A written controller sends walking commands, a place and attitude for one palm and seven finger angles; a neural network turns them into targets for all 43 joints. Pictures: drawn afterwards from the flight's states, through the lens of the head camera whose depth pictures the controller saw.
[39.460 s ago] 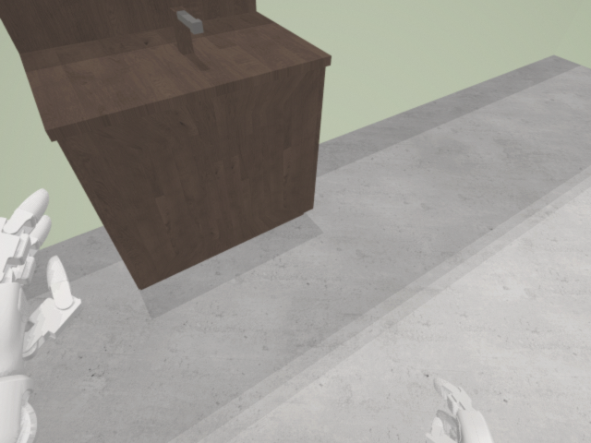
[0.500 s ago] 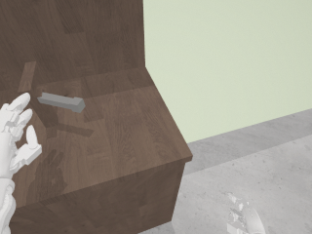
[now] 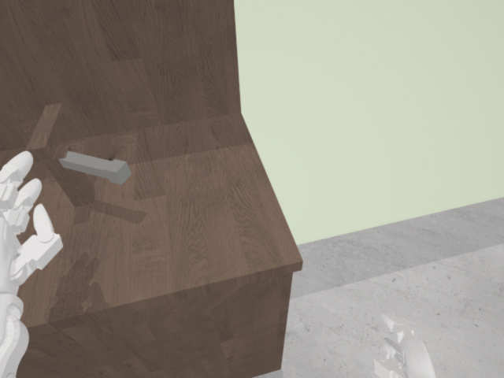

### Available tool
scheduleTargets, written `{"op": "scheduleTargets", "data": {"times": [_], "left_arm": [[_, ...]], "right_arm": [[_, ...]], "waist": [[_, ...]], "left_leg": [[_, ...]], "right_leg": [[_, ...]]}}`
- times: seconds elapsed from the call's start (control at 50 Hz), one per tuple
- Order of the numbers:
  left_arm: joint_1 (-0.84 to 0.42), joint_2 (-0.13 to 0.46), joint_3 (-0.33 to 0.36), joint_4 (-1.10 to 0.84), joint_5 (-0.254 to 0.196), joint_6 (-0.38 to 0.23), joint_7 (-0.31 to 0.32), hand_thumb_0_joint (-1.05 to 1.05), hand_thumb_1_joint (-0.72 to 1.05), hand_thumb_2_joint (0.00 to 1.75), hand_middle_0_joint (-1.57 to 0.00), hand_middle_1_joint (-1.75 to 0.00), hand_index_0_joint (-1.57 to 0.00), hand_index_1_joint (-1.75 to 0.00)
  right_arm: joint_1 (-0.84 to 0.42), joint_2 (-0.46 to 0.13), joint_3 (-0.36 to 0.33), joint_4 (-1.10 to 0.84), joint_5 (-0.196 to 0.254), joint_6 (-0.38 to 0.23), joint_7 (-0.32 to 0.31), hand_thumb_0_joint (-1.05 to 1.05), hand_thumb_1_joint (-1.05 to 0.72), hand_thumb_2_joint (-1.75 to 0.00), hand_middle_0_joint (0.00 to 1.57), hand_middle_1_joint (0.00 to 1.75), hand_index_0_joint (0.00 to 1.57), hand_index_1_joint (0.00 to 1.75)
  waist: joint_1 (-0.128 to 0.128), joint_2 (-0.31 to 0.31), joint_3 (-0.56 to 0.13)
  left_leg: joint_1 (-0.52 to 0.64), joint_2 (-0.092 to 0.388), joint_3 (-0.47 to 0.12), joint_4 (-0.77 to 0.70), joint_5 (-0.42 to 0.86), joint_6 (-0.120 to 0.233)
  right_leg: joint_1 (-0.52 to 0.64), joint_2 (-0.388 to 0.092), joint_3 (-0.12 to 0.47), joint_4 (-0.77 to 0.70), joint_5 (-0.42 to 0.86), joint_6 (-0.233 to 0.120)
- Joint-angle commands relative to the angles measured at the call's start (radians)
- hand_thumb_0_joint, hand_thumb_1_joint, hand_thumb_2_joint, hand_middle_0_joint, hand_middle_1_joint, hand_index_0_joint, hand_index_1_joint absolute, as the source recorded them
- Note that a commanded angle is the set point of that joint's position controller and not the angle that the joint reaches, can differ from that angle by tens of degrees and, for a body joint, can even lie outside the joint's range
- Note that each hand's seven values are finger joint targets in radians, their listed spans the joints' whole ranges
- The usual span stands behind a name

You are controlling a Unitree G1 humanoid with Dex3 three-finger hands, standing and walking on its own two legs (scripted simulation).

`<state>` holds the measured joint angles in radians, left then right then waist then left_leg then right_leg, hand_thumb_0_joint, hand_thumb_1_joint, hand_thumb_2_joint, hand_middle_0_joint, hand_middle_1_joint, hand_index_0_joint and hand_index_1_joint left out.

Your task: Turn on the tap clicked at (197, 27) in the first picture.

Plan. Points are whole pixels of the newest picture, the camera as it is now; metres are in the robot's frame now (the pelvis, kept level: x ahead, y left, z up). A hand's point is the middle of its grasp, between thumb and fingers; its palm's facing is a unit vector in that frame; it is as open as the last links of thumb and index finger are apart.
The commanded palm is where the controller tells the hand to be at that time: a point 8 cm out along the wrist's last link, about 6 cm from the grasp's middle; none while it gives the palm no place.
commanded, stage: turn the palm inward beside the body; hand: left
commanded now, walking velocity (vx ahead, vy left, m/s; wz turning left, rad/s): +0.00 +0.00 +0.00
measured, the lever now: (118, 171) +0.38 +0.28 +0.14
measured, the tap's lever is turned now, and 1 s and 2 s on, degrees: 57 57 57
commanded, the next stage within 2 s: reach beside the lever's end, fingers flat in 1.44 s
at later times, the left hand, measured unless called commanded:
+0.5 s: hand (37, 256) +0.19 +0.27 +0.19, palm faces +0.48 -0.86 -0.20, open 7.4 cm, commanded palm +0.14 +0.30 +0.20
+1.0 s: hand (42, 273) +0.17 +0.25 +0.19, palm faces +0.51 -0.85 -0.14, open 7.4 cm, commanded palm +0.11 +0.29 +0.20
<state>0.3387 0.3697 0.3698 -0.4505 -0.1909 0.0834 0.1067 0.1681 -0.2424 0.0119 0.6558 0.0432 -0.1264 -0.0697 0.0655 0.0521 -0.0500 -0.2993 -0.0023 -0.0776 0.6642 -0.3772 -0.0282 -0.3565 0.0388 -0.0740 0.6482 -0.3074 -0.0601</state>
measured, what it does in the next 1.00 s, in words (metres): stands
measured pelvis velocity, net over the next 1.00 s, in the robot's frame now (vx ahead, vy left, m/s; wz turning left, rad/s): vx -0.01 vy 0.01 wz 0.02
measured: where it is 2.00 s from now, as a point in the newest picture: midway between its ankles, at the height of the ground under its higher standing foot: outside the picture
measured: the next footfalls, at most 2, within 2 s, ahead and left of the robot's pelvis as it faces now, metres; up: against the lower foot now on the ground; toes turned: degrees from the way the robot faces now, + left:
none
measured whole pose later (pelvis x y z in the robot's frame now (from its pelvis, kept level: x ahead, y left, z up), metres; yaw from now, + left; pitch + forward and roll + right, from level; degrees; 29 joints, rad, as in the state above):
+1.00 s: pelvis -0.01 +0.01 +0.00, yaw +1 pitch -3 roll +0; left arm 0.42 0.25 0.26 -0.67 -0.24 0.35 0.22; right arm 0.15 -0.24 0.06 0.67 0.05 -0.17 -0.10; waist 0.10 0.06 -0.05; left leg -0.22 -0.03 -0.08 0.62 -0.34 -0.01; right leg -0.28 0.01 -0.08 0.61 -0.28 -0.04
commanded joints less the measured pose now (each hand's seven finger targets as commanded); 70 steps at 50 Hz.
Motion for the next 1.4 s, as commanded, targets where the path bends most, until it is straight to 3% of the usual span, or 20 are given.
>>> {"op": "scheduleTargets", "data": {"times": [0.0,0.04,0.1,0.12,0.2,0.22,0.32,0.36,0.4,0.42,0.5,0.62,0.64,0.74,1.0,1.02,1.12,1.18,1.22,1.38], "left_arm": [[-0.016,0.189,0.145,-0.233,-0.014,-0.048,0.017,0.0,0.9,0.9,-0.2,-0.3,-0.2,-0.3],[-0.013,0.152,0.114,-0.262,-0.013,-0.058,0.009,0.0,0.9,0.9,-0.2,-0.3,-0.2,-0.3],[-0.009,0.148,0.101,-0.273,-0.022,-0.081,-0.007,0.0,0.9,0.9,-0.2,-0.3,-0.2,-0.3],[-0.04,0.154,0.103,-0.297,-0.01,-0.085,0.001,0.0,0.9,0.9,-0.2,-0.3,-0.2,-0.3],[-0.033,0.128,0.066,-0.296,-0.01,-0.08,0.018,0.0,0.9,0.9,-0.2,-0.3,-0.2,-0.3],[-0.045,0.142,0.081,-0.304,0.005,-0.071,0.03,0.0,0.9,0.9,-0.2,-0.3,-0.2,-0.3],[-0.009,0.116,0.063,-0.348,0.008,-0.018,0.052,0.0,0.9,0.9,-0.2,-0.3,-0.2,-0.3],[0.0,0.084,0.03,-0.343,-0.002,0.008,0.049,0.0,0.9,0.9,-0.2,-0.3,-0.2,-0.3],[-0.01,0.083,0.025,-0.361,-0.008,0.031,0.053,0.0,0.9,0.9,-0.2,-0.3,-0.2,-0.3],[-0.021,0.081,0.028,-0.355,0.001,0.046,0.061,0.0,0.9,0.9,-0.2,-0.3,-0.2,-0.3],[-0.028,0.062,-0.002,-0.373,-0.008,0.083,0.072,0.0,0.9,0.9,-0.2,-0.3,-0.2,-0.3],[-0.054,0.065,0.0,-0.4,0.001,0.123,0.096,0.0,0.9,0.9,-0.2,-0.3,-0.2,-0.3],[-0.068,0.035,-0.034,-0.409,0.0,0.123,0.097,0.0,0.9,0.9,-0.2,-0.3,-0.2,-0.3],[-0.067,0.036,-0.036,-0.427,-0.008,0.149,0.111,0.0,0.9,0.9,-0.2,-0.3,-0.2,-0.3],[-0.066,0.028,-0.026,-0.421,-0.053,0.22,0.124,0.0,0.9,0.9,-0.2,-0.3,-0.2,-0.3],[-0.069,0.038,-0.011,-0.42,-0.046,0.225,0.129,0.0,0.9,0.9,-0.2,-0.3,-0.2,-0.3],[-0.046,0.049,-0.007,-0.442,-0.035,0.219,0.134,0.0,0.9,0.9,-0.2,-0.3,-0.2,-0.3],[-0.036,0.025,-0.024,-0.426,-0.049,0.216,0.129,0.0,0.9,0.9,-0.2,-0.3,-0.2,-0.3],[-0.042,0.041,-0.001,-0.423,-0.044,0.217,0.132,0.0,0.9,0.9,-0.2,-0.3,-0.2,-0.3],[-0.026,0.02,-0.026,-0.443,-0.044,0.201,0.12,0.0,0.9,0.9,-0.2,-0.3,-0.2,-0.3]], "right_arm": [[-0.105,-0.115,-0.048,-0.18,0.001,-0.067,-0.006,0.0,-0.9,-0.9,0.2,0.3,0.2,0.3],[-0.092,-0.111,-0.045,-0.181,0.002,-0.077,-0.008,0.0,-0.9,-0.9,0.2,0.3,0.2,0.3],[-0.074,-0.117,-0.047,-0.183,0.003,-0.104,-0.013,0.0,-0.9,-0.9,0.2,0.3,0.2,0.3],[-0.099,-0.115,-0.041,-0.175,0.012,-0.107,-0.018,0.0,-0.9,-0.9,0.2,0.3,0.2,0.3],[-0.078,-0.114,-0.04,-0.178,0.001,-0.135,-0.022,0.0,-0.9,-0.9,0.2,0.3,0.2,0.3],[-0.102,-0.109,-0.033,-0.168,0.008,-0.131,-0.025,0.0,-0.9,-0.9,0.2,0.3,0.2,0.3],[-0.123,-0.102,-0.024,-0.174,0.002,-0.131,-0.022,0.0,-0.9,-0.9,0.2,0.3,0.2,0.3],[-0.108,-0.1,-0.024,-0.179,0.0,-0.128,-0.019,0.0,-0.9,-0.9,0.2,0.3,0.2,0.3],[-0.119,-0.101,-0.02,-0.182,0.001,-0.125,-0.021,0.0,-0.9,-0.9,0.2,0.3,0.2,0.3],[-0.146,-0.096,-0.011,-0.172,0.007,-0.118,-0.023,0.0,-0.9,-0.9,0.2,0.3,0.2,0.3],[-0.149,-0.097,-0.009,-0.183,0.001,-0.112,-0.027,0.0,-0.9,-0.9,0.2,0.3,0.2,0.3],[-0.197,-0.087,0.007,-0.17,0.006,-0.102,-0.036,0.0,-0.9,-0.9,0.2,0.3,0.2,0.3],[-0.184,-0.086,0.006,-0.176,0.006,-0.102,-0.034,0.0,-0.9,-0.9,0.2,0.3,0.2,0.3],[-0.203,-0.084,0.013,-0.175,0.008,-0.106,-0.039,0.0,-0.9,-0.9,0.2,0.3,0.2,0.3],[-0.22,-0.094,0.007,-0.165,0.014,-0.108,-0.043,0.0,-0.9,-0.9,0.2,0.3,0.2,0.3],[-0.236,-0.091,0.009,-0.151,0.019,-0.105,-0.043,0.0,-0.9,-0.9,0.2,0.3,0.2,0.3],[-0.23,-0.094,0.007,-0.152,0.011,-0.107,-0.039,0.0,-0.9,-0.9,0.2,0.3,0.2,0.3],[-0.213,-0.094,0.003,-0.163,0.009,-0.107,-0.037,0.0,-0.9,-0.9,0.2,0.3,0.2,0.3],[-0.221,-0.093,0.004,-0.15,0.011,-0.103,-0.038,0.0,-0.9,-0.9,0.2,0.3,0.2,0.3],[-0.194,-0.095,-0.002,-0.166,0.007,-0.107,-0.033,0.0,-0.9,-0.9,0.2,0.3,0.2,0.3]], "waist": [[0.018,-0.079,-0.184],[0.012,-0.037,-0.17],[0.013,-0.052,-0.147],[0.018,0.024,-0.14],[0.015,-0.035,-0.113],[0.025,0.019,-0.107],[0.039,0.033,-0.122],[0.029,-0.012,-0.103],[0.029,-0.012,-0.099],[0.038,0.033,-0.072],[0.03,-0.019,-0.064],[0.038,0.027,-0.039],[0.024,-0.007,-0.038],[0.03,0.003,-0.024],[0.033,-0.043,-0.034],[0.04,-0.006,-0.018],[0.042,-0.003,-0.04],[0.034,-0.064,-0.053],[0.041,-0.022,-0.042],[0.034,-0.042,-0.08]], "left_leg": [[-0.056,0.002,0.055,-0.051,0.306,0.049],[-0.017,-0.004,0.063,-0.055,0.356,0.054],[-0.008,-0.009,0.053,-0.064,0.363,0.059],[0.012,-0.011,0.061,-0.07,0.345,0.057],[-0.006,-0.011,0.04,-0.083,0.323,0.054],[0.004,-0.011,0.042,-0.093,0.305,0.048],[0.02,-0.006,0.033,-0.11,0.343,0.032],[0.01,-0.001,0.027,-0.117,0.345,0.027],[0.011,-0.001,0.023,-0.124,0.322,0.027],[0.013,-0.001,0.021,-0.135,0.293,0.022],[0.01,-0.002,0.011,-0.148,0.251,0.025],[0.007,-0.008,0.006,-0.173,0.141,0.028],[0.002,-0.007,0.003,-0.178,0.13,0.029],[-0.012,-0.013,0.004,-0.185,0.06,0.04],[-0.005,-0.014,0.018,-0.153,0.123,0.055],[0.0,-0.016,0.021,-0.154,0.098,0.053],[0.015,-0.014,0.027,-0.141,0.155,0.057],[0.007,-0.011,0.026,-0.134,0.182,0.06],[0.017,-0.013,0.03,-0.133,0.185,0.057],[0.035,-0.012,0.031,-0.129,0.265,0.06]], "right_leg": [[0.202,-0.117,0.105,-0.093,0.373,0.085],[0.175,-0.099,0.067,-0.078,0.415,0.073],[0.14,-0.075,0.039,-0.07,0.354,0.06],[0.117,-0.068,0.036,-0.073,0.281,0.05],[0.101,-0.065,0.021,-0.083,0.228,0.049],[0.097,-0.063,0.022,-0.084,0.19,0.043],[0.117,-0.059,0.008,-0.08,0.199,0.034],[0.114,-0.059,0.0,-0.086,0.198,0.036],[0.11,-0.059,-0.001,-0.093,0.172,0.037],[0.095,-0.056,0.001,-0.097,0.131,0.033],[0.094,-0.056,-0.002,-0.11,0.095,0.037],[0.088,-0.055,0.01,-0.134,0.006,0.036],[0.086,-0.058,0.008,-0.136,-0.003,0.037],[0.093,-0.063,0.018,-0.154,-0.058,0.041],[0.132,-0.073,0.046,-0.198,-0.036,0.05],[0.124,-0.071,0.049,-0.208,-0.068,0.048],[0.145,-0.073,0.053,-0.206,-0.009,0.049],[0.158,-0.077,0.057,-0.203,0.03,0.056],[0.158,-0.077,0.059,-0.209,0.03,0.053],[0.183,-0.078,0.046,-0.174,0.172,0.053]]}}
